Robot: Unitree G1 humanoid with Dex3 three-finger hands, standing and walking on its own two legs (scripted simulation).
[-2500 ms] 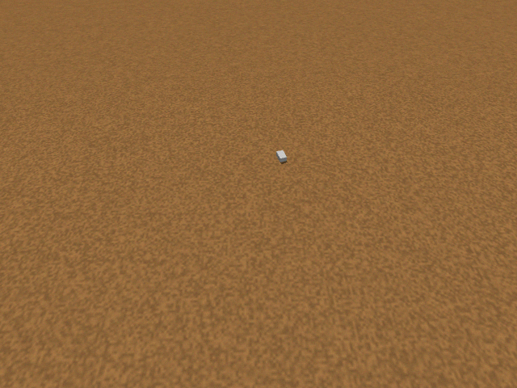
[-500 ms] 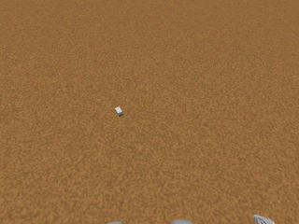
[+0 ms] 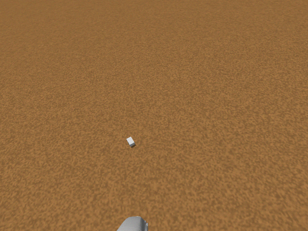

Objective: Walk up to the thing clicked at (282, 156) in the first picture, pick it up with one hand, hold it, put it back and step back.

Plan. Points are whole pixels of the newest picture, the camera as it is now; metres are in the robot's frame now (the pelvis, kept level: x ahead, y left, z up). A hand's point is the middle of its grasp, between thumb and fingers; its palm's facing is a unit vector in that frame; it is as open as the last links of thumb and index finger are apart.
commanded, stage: walk up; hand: left
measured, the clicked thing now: (130, 141) +0.84 +0.32 -0.76
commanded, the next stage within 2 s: none
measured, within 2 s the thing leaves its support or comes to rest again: neither
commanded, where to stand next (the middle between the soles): +0.46 +0.08 m, yaw +1 degrees
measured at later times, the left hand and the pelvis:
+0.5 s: hand (64, 199) +0.23 +0.35 -0.15, palm faces -0.02 -0.94 -0.34, open 7.4 cm; pelvis +0.19 +0.07 +0.00, yaw +2 degrees
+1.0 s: hand (87, 147) +0.41 +0.31 -0.11, palm faces -0.02 -0.91 -0.41, open 7.4 cm; pelvis +0.34 +0.04 +0.00, yaw +0 degrees
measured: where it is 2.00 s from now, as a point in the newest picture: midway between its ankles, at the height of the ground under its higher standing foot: (161, 198)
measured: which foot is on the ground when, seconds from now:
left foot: up 0.00-0.22, down 0.24-0.78, up 0.80-1.00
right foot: down 0.00-0.28, up 0.30-0.72, down 0.74-1.00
